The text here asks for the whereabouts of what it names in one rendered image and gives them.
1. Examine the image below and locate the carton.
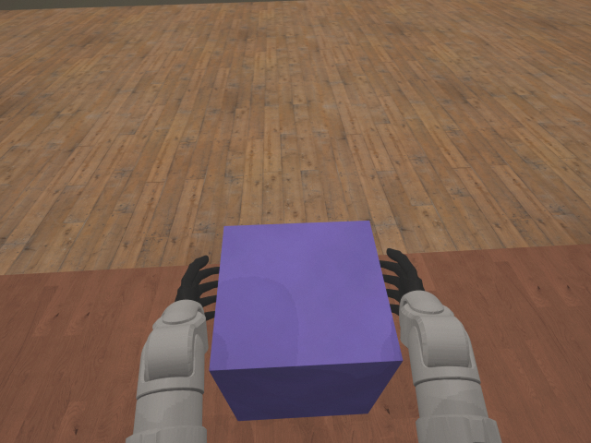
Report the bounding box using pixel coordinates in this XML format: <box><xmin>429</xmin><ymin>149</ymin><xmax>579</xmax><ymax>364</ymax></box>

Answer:
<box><xmin>209</xmin><ymin>221</ymin><xmax>403</xmax><ymax>421</ymax></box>

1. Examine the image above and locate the left robot hand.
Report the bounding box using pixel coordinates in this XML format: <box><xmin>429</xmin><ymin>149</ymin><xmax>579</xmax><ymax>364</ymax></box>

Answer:
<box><xmin>175</xmin><ymin>256</ymin><xmax>220</xmax><ymax>321</ymax></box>

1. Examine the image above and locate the right robot hand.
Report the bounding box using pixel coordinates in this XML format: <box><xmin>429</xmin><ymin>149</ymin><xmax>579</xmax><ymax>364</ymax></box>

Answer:
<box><xmin>380</xmin><ymin>248</ymin><xmax>425</xmax><ymax>316</ymax></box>

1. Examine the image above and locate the robot left forearm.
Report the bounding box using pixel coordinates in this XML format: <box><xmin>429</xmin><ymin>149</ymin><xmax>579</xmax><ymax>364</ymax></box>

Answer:
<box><xmin>126</xmin><ymin>300</ymin><xmax>209</xmax><ymax>443</ymax></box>

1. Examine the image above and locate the robot right forearm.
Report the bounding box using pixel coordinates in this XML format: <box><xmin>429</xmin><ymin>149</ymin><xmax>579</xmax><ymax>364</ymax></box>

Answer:
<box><xmin>399</xmin><ymin>291</ymin><xmax>502</xmax><ymax>443</ymax></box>

